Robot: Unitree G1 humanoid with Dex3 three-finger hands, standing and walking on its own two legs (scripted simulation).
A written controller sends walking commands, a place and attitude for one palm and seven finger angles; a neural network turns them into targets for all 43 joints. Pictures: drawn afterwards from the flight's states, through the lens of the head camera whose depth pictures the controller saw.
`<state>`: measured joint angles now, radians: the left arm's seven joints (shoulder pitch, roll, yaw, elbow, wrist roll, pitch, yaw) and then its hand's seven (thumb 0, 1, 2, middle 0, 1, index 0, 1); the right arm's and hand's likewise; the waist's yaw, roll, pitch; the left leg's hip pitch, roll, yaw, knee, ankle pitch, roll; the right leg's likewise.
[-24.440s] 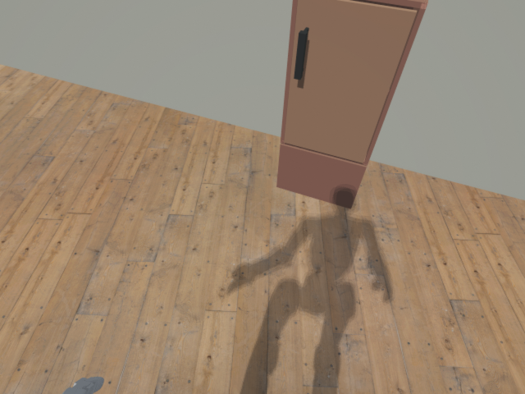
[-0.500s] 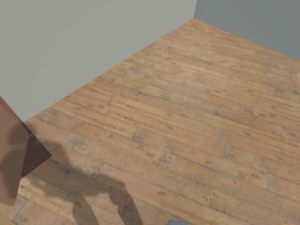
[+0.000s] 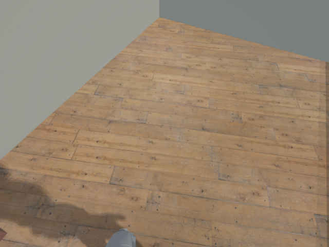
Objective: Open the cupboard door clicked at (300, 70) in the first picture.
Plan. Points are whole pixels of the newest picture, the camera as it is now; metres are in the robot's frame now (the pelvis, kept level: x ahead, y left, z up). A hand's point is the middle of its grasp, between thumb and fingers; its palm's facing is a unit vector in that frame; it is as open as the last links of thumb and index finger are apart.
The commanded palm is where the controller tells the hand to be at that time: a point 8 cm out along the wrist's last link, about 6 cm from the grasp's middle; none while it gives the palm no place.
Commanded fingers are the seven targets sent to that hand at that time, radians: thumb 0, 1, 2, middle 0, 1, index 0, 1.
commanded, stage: walk to a spot facing it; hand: left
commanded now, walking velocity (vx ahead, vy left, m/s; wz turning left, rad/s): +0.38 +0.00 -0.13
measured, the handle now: out of the picture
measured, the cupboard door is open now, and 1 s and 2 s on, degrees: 53 53 53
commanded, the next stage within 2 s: turn to face it in 0.90 s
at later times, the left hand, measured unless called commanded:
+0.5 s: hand (123, 177) +0.34 +0.15 -0.18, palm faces -0.07 -0.98 -0.21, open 7.4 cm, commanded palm none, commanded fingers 0.00 0.90 0.90 -0.20 -0.30 -0.20 -0.30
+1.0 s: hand (135, 136) +0.51 +0.13 -0.18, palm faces -0.03 -0.99 -0.16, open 7.4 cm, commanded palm none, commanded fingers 0.00 0.90 0.90 -0.20 -0.30 -0.20 -0.30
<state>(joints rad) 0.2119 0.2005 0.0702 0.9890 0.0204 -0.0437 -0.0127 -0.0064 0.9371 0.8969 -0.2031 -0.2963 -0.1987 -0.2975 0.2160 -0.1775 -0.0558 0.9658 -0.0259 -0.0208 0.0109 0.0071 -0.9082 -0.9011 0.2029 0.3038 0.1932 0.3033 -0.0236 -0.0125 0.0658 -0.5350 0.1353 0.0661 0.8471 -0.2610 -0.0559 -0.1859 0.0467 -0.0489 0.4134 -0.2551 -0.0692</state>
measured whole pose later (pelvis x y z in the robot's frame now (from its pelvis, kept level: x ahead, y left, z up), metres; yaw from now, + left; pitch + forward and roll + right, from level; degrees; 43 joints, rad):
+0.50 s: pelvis +0.24 -0.03 -0.02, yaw -5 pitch +0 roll +1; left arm 0.16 0.19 0.07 0.99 0.03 -0.06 -0.04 0.01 0.91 0.90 -0.20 -0.30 -0.19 -0.30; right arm 0.39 -0.20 -0.05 1.10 -0.02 -0.02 0.00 0.00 -0.92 -0.90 0.21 0.30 0.20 0.30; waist -0.01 0.00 0.05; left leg -0.19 0.11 0.11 0.76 -0.49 -0.03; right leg -0.39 -0.06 -0.11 0.64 -0.22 -0.04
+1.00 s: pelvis +0.47 -0.05 +0.00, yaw -4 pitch +0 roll +0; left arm 0.23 0.18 0.06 1.06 0.03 -0.02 -0.02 0.01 0.91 0.90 -0.20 -0.30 -0.19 -0.30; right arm 0.24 -0.16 -0.05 1.02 -0.03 -0.08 -0.02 -0.01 -0.94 -0.90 0.21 0.30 0.20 0.30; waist 0.01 -0.03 0.05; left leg -0.26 0.07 0.14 0.50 -0.23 0.00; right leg -0.45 -0.09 -0.08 0.96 -0.36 0.01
